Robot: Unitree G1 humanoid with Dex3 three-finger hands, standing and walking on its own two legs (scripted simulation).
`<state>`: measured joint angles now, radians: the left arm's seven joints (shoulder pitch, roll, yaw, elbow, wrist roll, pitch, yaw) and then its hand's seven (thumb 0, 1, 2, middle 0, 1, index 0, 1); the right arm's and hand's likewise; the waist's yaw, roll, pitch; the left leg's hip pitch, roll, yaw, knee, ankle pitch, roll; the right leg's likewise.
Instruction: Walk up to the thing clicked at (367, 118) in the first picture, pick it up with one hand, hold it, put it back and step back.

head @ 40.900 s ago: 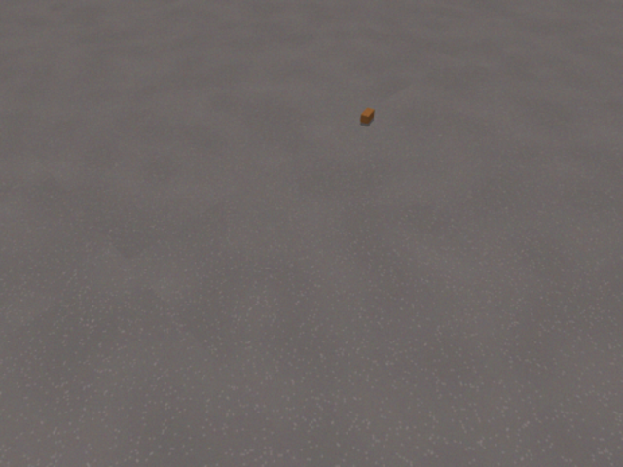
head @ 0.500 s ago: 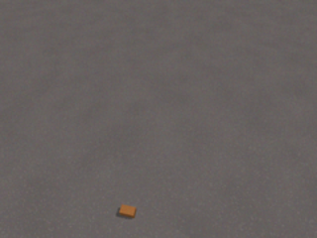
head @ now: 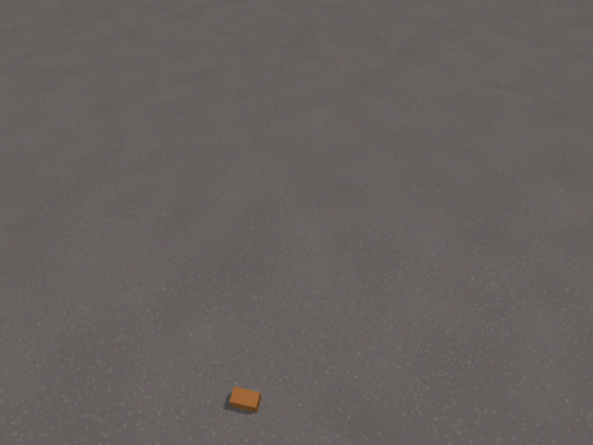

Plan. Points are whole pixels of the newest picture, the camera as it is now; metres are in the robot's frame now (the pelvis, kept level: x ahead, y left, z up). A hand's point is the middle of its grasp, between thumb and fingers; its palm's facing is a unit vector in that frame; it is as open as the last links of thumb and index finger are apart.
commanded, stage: stand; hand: left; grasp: from above
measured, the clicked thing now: (245, 399) +0.44 +0.21 -0.76
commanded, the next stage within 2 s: step back in 1.56 s
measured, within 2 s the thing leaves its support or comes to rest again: neither
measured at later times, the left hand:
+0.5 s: hand out of the picture +0.07 +0.22 -0.16, palm faces +0.02 -0.94 -0.33, open 7.3 cm
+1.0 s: hand out of the picture +0.10 +0.22 -0.15, palm faces +0.01 -0.94 -0.34, open 7.3 cm
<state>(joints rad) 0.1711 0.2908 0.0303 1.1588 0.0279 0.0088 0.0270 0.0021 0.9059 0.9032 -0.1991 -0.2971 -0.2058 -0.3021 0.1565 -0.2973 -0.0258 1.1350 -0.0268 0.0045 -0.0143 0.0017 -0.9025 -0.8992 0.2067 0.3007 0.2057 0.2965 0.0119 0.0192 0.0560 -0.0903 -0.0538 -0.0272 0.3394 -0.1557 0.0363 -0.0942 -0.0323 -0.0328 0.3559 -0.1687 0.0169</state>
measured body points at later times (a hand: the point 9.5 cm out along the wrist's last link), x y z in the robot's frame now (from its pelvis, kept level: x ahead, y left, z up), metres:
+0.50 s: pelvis +0.01 -0.02 +0.00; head +0.00 -0.03 +0.45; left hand +0.07 +0.27 -0.13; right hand +0.07 -0.31 -0.14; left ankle +0.03 +0.10 -0.75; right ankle +0.02 -0.13 -0.75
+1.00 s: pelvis +0.02 -0.03 +0.00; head +0.02 -0.03 +0.45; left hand +0.10 +0.27 -0.13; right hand +0.09 -0.32 -0.14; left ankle +0.03 +0.10 -0.75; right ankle +0.02 -0.13 -0.75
